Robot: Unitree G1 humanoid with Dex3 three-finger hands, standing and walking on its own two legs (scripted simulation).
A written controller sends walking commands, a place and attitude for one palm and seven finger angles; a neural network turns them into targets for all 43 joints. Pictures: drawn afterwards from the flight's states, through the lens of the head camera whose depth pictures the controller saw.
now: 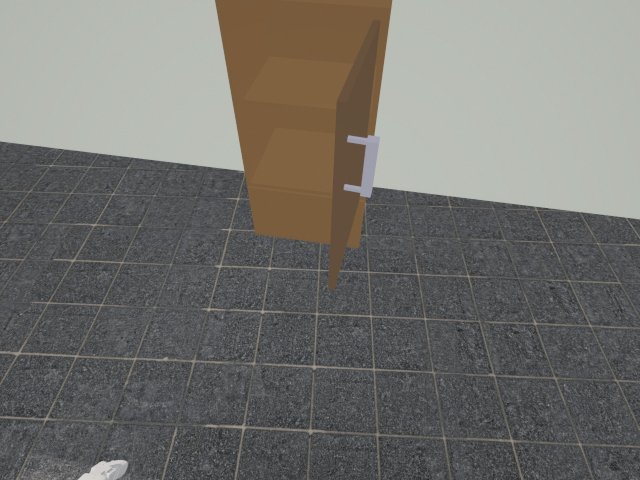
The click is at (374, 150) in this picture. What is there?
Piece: cupboard door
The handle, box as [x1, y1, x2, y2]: [344, 135, 379, 197]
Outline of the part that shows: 348,135 347,141 365,144 366,148 361,186 359,187 345,184 344,189 357,191 360,193 360,195 369,197 372,187 379,137 368,135 367,138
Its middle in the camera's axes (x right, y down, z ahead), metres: +0.08 -0.15 +0.83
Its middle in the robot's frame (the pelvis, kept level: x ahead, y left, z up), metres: +0.73 -0.05 -0.04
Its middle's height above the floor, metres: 0.73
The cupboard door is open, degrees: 85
